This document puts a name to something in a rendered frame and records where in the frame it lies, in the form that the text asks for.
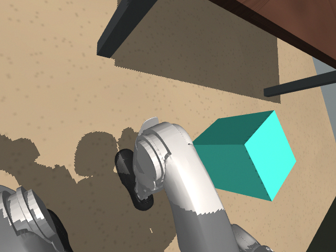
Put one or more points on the right robot hand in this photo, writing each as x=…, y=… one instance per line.
x=245, y=241

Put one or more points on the coffee table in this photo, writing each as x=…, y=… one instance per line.
x=309, y=25

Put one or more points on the right robot foot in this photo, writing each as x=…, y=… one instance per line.
x=124, y=166

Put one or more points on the left robot foot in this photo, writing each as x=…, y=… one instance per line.
x=63, y=236

